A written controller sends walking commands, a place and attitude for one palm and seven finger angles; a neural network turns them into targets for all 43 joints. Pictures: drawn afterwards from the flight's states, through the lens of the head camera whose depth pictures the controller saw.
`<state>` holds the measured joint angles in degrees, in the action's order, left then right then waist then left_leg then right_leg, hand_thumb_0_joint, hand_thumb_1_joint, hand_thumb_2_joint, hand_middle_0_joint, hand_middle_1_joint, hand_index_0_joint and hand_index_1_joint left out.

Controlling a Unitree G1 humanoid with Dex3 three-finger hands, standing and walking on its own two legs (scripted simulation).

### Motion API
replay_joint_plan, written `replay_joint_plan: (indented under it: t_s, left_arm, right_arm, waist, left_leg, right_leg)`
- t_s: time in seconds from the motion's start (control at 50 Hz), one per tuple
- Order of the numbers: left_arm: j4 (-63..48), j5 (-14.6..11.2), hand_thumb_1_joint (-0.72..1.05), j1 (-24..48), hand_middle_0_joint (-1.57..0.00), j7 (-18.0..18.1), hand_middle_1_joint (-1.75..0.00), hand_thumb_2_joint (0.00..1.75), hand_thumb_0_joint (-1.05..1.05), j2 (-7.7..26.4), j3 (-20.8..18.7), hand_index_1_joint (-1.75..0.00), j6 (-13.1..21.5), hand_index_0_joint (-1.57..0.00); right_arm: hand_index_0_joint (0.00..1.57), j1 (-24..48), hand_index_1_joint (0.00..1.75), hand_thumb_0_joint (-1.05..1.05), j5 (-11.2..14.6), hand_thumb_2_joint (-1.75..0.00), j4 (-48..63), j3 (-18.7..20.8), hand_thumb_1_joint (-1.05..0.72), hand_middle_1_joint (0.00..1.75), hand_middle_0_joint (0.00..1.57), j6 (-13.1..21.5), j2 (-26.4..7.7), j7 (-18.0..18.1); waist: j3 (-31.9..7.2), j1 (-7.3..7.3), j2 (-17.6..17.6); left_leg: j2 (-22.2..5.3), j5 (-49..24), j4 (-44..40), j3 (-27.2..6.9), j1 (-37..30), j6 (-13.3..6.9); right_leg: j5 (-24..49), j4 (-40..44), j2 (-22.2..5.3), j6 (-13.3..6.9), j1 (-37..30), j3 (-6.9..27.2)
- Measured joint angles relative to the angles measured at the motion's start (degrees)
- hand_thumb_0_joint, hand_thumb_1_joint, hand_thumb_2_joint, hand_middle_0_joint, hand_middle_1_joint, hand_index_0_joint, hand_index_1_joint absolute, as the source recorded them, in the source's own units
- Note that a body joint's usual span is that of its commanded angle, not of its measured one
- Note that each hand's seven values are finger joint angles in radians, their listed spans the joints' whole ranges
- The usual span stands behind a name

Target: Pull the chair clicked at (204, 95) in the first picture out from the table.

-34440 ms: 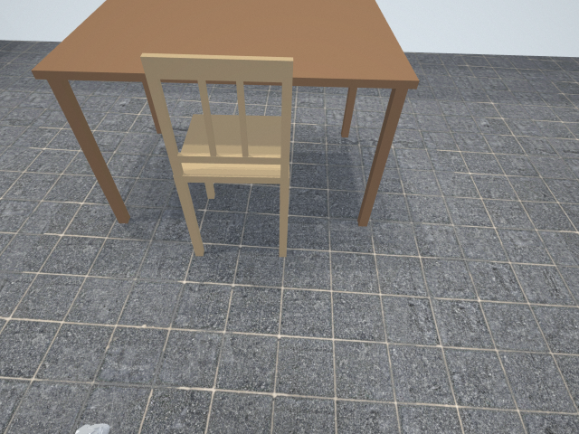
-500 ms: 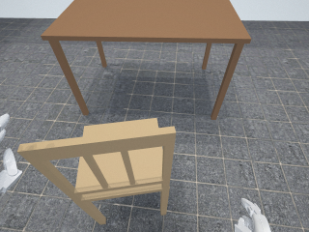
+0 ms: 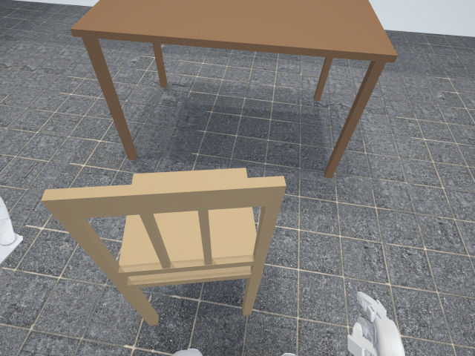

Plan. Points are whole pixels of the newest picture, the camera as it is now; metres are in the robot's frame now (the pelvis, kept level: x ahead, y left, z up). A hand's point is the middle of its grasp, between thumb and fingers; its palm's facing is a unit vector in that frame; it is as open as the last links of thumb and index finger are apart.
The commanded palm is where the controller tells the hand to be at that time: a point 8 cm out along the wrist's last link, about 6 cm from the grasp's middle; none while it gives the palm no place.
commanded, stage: step back with the hand held close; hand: left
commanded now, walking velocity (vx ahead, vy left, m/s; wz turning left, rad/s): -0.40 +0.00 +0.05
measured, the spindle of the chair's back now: (157, 241) +0.34 +0.19 -0.09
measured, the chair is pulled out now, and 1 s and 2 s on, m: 0.61 0.61 0.61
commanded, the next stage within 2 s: stop stepping back and stand still in 0.80 s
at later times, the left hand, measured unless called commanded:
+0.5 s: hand (4, 246) +0.20 +0.27 +0.19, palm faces +0.41 -0.75 -0.51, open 7.4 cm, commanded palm +0.13 +0.30 +0.19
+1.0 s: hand out of the picture +0.09 +0.19 +0.17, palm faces +0.34 -0.78 -0.53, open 7.4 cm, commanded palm +0.01 +0.24 +0.19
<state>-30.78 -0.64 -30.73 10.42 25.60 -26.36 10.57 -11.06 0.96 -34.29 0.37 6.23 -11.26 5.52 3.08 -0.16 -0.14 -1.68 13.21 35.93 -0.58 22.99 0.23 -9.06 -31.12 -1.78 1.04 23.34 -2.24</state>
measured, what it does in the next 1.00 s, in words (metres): walks backwards: right foot, then left foot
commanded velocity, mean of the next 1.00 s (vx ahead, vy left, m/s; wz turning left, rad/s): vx -0.32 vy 0.00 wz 0.04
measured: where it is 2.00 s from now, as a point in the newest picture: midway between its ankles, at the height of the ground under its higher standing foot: outside the picture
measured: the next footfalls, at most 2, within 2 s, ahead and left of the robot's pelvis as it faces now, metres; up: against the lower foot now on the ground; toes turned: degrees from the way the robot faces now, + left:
right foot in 0.60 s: -0.12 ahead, -0.20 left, +0.00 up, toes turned +0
left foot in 0.86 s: -0.04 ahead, +0.07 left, +0.00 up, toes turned +1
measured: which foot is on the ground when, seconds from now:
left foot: down 0.00-0.68, up 0.70-0.84, down 0.86-1.00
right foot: down 0.00-0.34, up 0.36-0.58, down 0.60-1.00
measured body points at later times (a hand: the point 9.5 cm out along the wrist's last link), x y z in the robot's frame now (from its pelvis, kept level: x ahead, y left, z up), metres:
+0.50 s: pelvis -0.01 +0.00 +0.01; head +0.04 +0.03 +0.46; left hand +0.17 +0.30 +0.21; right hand +0.16 -0.22 -0.08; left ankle +0.03 +0.12 -0.72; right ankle -0.04 -0.15 -0.70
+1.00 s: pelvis -0.12 -0.06 +0.01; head -0.07 -0.05 +0.45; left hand +0.06 +0.23 +0.20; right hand +0.05 -0.31 -0.07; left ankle -0.08 +0.07 -0.72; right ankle -0.12 -0.18 -0.71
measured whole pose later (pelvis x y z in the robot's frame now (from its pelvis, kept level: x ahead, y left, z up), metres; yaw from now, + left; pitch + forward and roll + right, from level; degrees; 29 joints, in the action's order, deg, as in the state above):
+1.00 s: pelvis -0.12 -0.06 +0.01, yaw +0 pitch +1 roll +0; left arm -33.6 -2.3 -34.3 8.7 26.4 -25.8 12.1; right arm -8.1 0.5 -36.4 2.7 7.4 -10.4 3.7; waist 5.9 -0.6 -2.6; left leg -1.6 10.7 29.0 -0.2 19.4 1.0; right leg -23.9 -40.4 -1.2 0.7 20.8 -2.4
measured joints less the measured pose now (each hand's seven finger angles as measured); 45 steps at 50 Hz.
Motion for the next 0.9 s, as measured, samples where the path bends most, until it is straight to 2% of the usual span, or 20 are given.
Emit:
replay_joint_plan:
  t_s: [0.12,0.2,0.26,0.28,0.32,0.38,0.44,0.52,0.6,0.64,0.68,0.7,0.76,0.78,0.82,0.86,0.9]
  left_arm:
    - [-0.78,0.49,0.88,-0.04,-0.21,-0.16,-0.30,0.90,0.01,0.83,-2.57,-0.31,2.18,-0.21]
    - [-1.60,0.17,0.88,0.95,-0.21,-0.09,-0.30,0.90,0.01,-1.16,-1.35,-0.31,3.30,-0.21]
    - [-2.41,0.24,0.88,1.36,-0.21,0.13,-0.30,0.90,0.01,-1.97,0.25,-0.31,3.31,-0.21]
    - [-2.65,0.29,0.88,1.20,-0.21,0.13,-0.30,0.90,0.01,-1.74,0.37,-0.31,3.35,-0.21]
    - [-2.82,0.27,0.88,0.79,-0.21,0.09,-0.30,0.90,0.01,-0.57,-0.27,-0.31,3.64,-0.21]
    - [-1.94,0.36,0.88,-0.39,-0.21,-0.24,-0.30,0.90,0.01,0.97,-2.19,-0.31,3.96,-0.21]
    - [-2.21,-0.64,0.88,-0.80,-0.21,-0.57,-0.30,0.90,0.01,1.34,-2.69,-0.31,3.75,-0.21]
    - [-4.15,-1.52,0.88,-1.83,-0.21,-1.48,-0.30,0.90,0.01,0.82,-2.13,-0.31,4.84,-0.21]
    - [-4.32,-1.81,0.89,-1.82,-0.21,-2.83,-0.30,0.90,0.01,2.18,-2.13,-0.31,5.58,-0.21]
    - [-3.70,-1.90,0.89,-1.59,-0.21,-3.68,-0.30,0.90,0.01,2.90,-2.52,-0.31,5.92,-0.21]
    - [-3.56,-1.69,0.88,-1.52,-0.21,-4.59,-0.30,0.90,0.01,3.19,-1.81,-0.31,5.71,-0.21]
    - [-3.89,-1.66,0.88,-2.14,-0.21,-4.97,-0.30,0.90,0.01,3.57,-1.54,-0.31,5.71,-0.21]
    - [-4.20,-1.28,0.88,-5.41,-0.21,-4.89,-0.30,0.90,0.01,3.62,-1.20,-0.31,6.05,-0.21]
    - [-3.74,-1.04,0.88,-6.44,-0.22,-4.43,-0.30,0.90,0.01,3.40,-1.38,-0.31,5.98,-0.21]
    - [-2.37,-0.82,0.88,-7.62,-0.22,-3.35,-0.30,0.90,0.01,2.97,-1.93,-0.31,5.51,-0.22]
    - [-1.79,-1.31,0.88,-7.54,-0.22,-2.42,-0.30,0.90,0.01,3.05,-2.45,-0.31,4.75,-0.22]
    - [-0.82,-1.94,0.88,-5.59,-0.22,-2.12,-0.30,0.90,0.01,3.53,-2.70,-0.31,4.47,-0.21]
  right_arm:
    - [0.20,0.05,0.30,0.01,0.12,-0.90,-0.70,0.94,-0.90,0.30,0.20,1.71,-0.14,0.11]
    - [0.20,0.47,0.30,0.01,-0.53,-0.90,-2.65,1.44,-0.90,0.30,0.20,2.16,-0.31,-0.47]
    - [0.20,1.08,0.30,0.01,-1.09,-0.90,-4.23,1.63,-0.90,0.30,0.20,1.22,-0.67,-1.04]
    - [0.20,1.19,0.30,0.01,-1.13,-0.90,-4.51,1.61,-0.90,0.30,0.20,0.83,-0.75,-1.10]
    - [0.20,1.59,0.30,0.01,-1.14,-0.90,-4.75,1.60,-0.90,0.30,0.20,0.21,-0.38,-0.90]
    - [0.20,1.50,0.30,0.01,-1.05,-0.90,-4.14,1.50,-0.90,0.30,0.20,0.63,1.01,-0.42]
    - [0.20,0.78,0.30,0.01,-1.48,-0.90,-3.99,1.56,-0.90,0.30,0.20,2.54,2.44,-0.69]
    - [0.20,1.70,0.30,0.01,-2.28,-0.90,-5.06,0.94,-0.90,0.30,0.20,4.55,3.54,-1.99]
    - [0.21,4.49,0.30,0.01,-2.75,-0.90,-5.12,0.27,-0.90,0.30,0.20,5.08,3.84,-2.59]
    - [0.21,6.54,0.30,0.01,-2.65,-0.90,-4.72,0.14,-0.90,0.30,0.21,4.60,3.40,-2.82]
    - [0.21,7.60,0.30,0.01,-2.17,-0.90,-3.95,0.40,-0.90,0.30,0.21,3.35,2.27,-3.12]
    - [0.21,7.47,0.30,0.01,-1.66,-0.90,-3.65,0.61,-0.90,0.30,0.21,2.54,1.88,-3.22]
    - [0.21,5.70,0.30,0.01,-0.13,-0.90,-3.19,1.36,-0.90,0.30,0.21,0.02,1.11,-2.56]
    - [0.21,5.16,0.30,0.01,0.08,-0.90,-3.19,1.44,-0.90,0.30,0.21,-0.57,0.80,-2.06]
    - [0.21,4.30,0.30,0.01,0.28,-0.90,-2.85,1.41,-0.90,0.30,0.20,-1.43,0.00,-0.90]
    - [0.20,3.62,0.30,0.01,0.35,-0.90,-2.11,1.84,-0.90,0.30,0.20,-1.50,-0.99,-0.02]
    - [0.20,4.04,0.30,0.01,0.23,-0.90,-2.72,2.90,-0.91,0.30,0.20,-1.00,-0.04,-0.09]
  waist:
    - [1.35,0.66,-0.17]
    - [1.20,1.22,0.05]
    - [1.00,0.70,-0.35]
    - [0.73,0.37,-0.42]
    - [0.85,-0.17,-1.18]
    - [0.92,-0.46,-1.45]
    - [0.49,-0.46,-0.69]
    - [0.39,1.11,-0.81]
    - [1.30,1.79,-0.73]
    - [2.76,2.14,0.51]
    - [4.55,1.51,3.31]
    - [4.74,1.32,3.53]
    - [2.54,0.62,0.99]
    - [1.61,0.15,0.16]
    - [0.31,-0.85,-0.80]
    - [0.07,-1.39,-0.38]
    - [1.21,-0.87,-2.93]
  left_leg:
    - [0.12,1.96,3.90,-0.85,1.89,0.30]
    - [0.47,6.93,6.27,-1.57,3.65,0.11]
    - [1.55,9.43,7.65,-1.77,3.25,-0.09]
    - [1.58,9.04,6.19,-1.88,2.14,-0.32]
    - [1.66,2.34,3.11,-1.79,1.41,-0.45]
    - [0.85,2.08,2.05,-1.78,1.19,-0.56]
    - [-0.22,0.94,-0.54,-2.87,1.00,-0.33]
    - [-1.60,-2.14,-5.08,-1.90,0.45,0.35]
    - [-2.47,-4.65,-6.82,-0.99,2.22,1.56]
    - [-3.83,-5.45,-6.24,-1.00,3.59,2.40]
    - [-5.53,-6.49,-5.57,-2.62,4.39,2.39]
    - [-5.30,-5.77,-3.17,-2.88,5.02,2.12]
    - [-0.51,7.29,10.23,-2.15,6.51,1.49]
    - [0.72,9.44,11.25,-1.35,5.78,1.30]
    - [1.83,7.83,5.41,0.31,2.03,1.08]
    - [1.02,-4.37,-4.67,1.18,-2.90,0.06]
    - [1.93,-1.70,-6.91,2.12,-4.31,-0.57]
  right_leg:
    - [-1.13,-4.47,-0.04,-0.05,1.96,-0.41]
    - [-1.45,-4.87,-0.07,-0.58,2.94,-0.80]
    - [-0.50,-3.33,-0.68,-0.46,2.76,-0.93]
    - [-0.21,-2.88,-0.75,-0.27,2.80,-1.09]
    - [0.29,-2.23,-1.01,0.09,2.82,-1.16]
    - [-7.26,-7.76,0.41,-0.30,3.72,-0.13]
    - [-12.39,-12.30,1.75,-1.04,1.29,0.15]
    - [-12.40,-6.88,1.46,-1.99,-5.21,0.39]
    - [-8.60,2.52,0.66,-2.21,-11.04,1.05]
    - [-9.79,6.74,1.44,0.10,-12.16,0.38]
    - [-7.07,8.25,3.60,0.51,-12.68,-0.80]
    - [-6.56,7.78,3.80,0.07,-12.38,-1.01]
    - [-7.25,5.41,1.56,-0.75,-10.18,-0.21]
    - [-7.28,5.10,0.77,-0.76,-9.62,0.02]
    - [-7.26,4.10,-0.23,-0.55,-8.61,0.02]
    - [-7.98,0.23,0.04,-0.18,-6.64,-0.92]
    - [-12.74,-8.30,-0.50,-0.29,-3.10,0.82]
